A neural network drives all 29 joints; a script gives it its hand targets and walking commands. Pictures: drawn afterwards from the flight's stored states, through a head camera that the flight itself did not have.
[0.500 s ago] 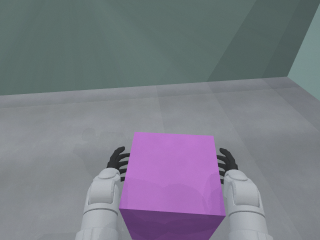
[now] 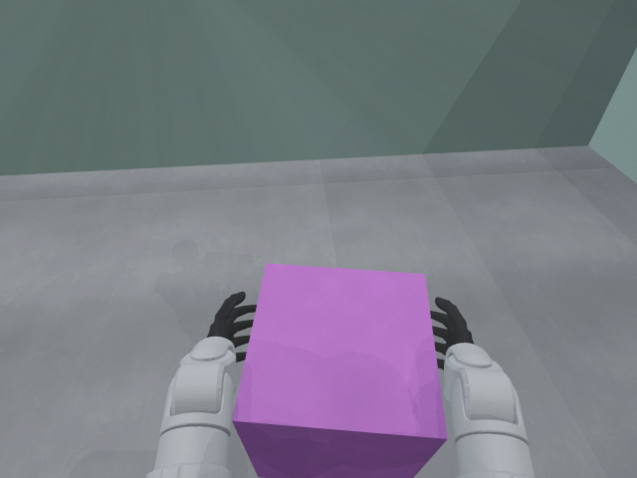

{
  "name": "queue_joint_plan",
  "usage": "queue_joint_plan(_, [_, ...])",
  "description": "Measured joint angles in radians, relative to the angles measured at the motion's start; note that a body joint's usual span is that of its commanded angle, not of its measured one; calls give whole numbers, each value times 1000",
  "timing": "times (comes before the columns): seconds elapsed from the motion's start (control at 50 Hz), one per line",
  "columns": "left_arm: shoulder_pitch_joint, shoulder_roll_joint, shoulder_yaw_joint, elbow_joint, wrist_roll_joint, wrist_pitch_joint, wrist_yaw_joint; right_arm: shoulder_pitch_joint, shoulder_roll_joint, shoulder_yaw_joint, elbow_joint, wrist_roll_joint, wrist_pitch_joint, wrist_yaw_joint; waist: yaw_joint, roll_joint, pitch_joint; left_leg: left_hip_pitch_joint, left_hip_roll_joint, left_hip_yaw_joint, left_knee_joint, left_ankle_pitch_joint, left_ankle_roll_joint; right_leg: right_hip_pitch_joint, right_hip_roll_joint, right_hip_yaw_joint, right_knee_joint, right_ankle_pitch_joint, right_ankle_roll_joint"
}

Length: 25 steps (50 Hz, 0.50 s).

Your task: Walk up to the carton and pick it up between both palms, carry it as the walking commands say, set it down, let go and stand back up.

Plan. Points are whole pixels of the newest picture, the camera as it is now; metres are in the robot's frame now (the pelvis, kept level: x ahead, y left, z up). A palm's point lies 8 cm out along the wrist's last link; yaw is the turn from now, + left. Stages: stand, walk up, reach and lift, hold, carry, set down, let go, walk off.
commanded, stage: reach and lift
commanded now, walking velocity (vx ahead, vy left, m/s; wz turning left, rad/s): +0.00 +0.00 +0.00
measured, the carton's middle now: (336, 381) +0.29 +0.00 -0.02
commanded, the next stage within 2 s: hold in 0.50 s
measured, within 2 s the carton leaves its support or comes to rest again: neither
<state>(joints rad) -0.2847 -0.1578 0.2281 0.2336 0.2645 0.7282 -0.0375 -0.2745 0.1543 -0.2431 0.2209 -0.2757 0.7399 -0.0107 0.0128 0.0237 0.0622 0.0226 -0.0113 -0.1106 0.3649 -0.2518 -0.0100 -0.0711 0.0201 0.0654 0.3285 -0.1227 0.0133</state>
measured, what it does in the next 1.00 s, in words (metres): stands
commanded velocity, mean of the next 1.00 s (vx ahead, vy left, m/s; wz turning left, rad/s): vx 0.00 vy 0.00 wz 0.00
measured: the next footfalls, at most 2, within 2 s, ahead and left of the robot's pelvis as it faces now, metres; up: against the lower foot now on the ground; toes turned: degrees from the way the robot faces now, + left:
right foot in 1.68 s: -0.04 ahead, -0.11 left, +0.00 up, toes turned -18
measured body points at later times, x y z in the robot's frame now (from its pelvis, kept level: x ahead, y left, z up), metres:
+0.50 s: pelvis -0.01 -0.01 +0.00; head -0.05 -0.01 +0.45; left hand +0.28 +0.15 +0.04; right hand +0.29 -0.16 +0.04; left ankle -0.02 +0.13 -0.75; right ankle +0.05 -0.13 -0.75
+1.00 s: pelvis -0.01 -0.01 +0.00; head -0.06 -0.02 +0.45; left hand +0.28 +0.14 +0.04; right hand +0.29 -0.16 +0.04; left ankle -0.02 +0.13 -0.75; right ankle +0.05 -0.13 -0.75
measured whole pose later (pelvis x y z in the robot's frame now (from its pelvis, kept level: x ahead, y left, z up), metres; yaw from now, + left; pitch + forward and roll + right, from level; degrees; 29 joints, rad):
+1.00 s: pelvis -0.01 -0.01 +0.00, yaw +0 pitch -9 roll +0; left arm -0.25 -0.15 0.21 0.21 0.25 0.74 -0.03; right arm -0.26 0.15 -0.21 0.21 -0.27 0.77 -0.02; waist 0.01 0.02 0.05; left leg 0.01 -0.01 -0.12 0.39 -0.25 -0.02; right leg -0.08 0.03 0.06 0.36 -0.12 0.00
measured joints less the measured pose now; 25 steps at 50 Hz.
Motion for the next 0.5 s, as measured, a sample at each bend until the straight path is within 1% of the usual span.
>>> queue_joint_plan(0.28, [51, 12, -36, -43, -18, 8, 9, 38, -9, 41, -33, 17, 13, -9, -2, -9, -2, 12, 5, 1, -17, 10, -6, 4, 5, 1, -3, 4, -6])
queue_joint_plan(0.5, [51, 12, -31, -32, -18, 11, 9, 32, -7, 38, -25, 14, 23, -9, -4, -4, -3, 5, 2, -1, 4, 10, -6, -1, 3, -1, 18, 4, -6])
